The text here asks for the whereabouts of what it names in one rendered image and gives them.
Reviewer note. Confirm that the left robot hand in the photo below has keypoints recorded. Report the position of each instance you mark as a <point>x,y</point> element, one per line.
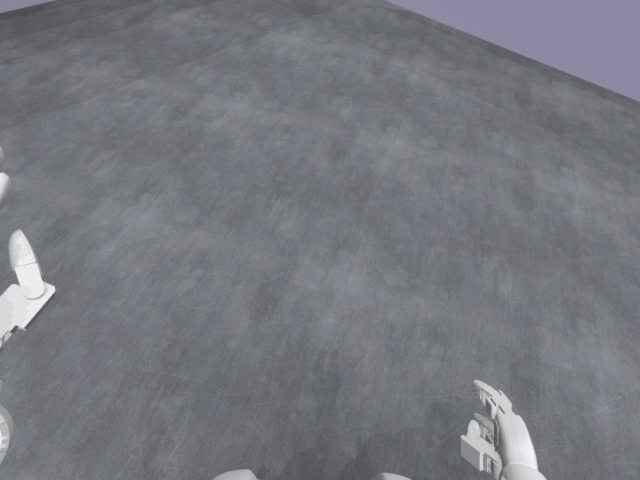
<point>21,305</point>

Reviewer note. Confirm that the right robot hand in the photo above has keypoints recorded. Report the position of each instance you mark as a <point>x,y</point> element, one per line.
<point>506,442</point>

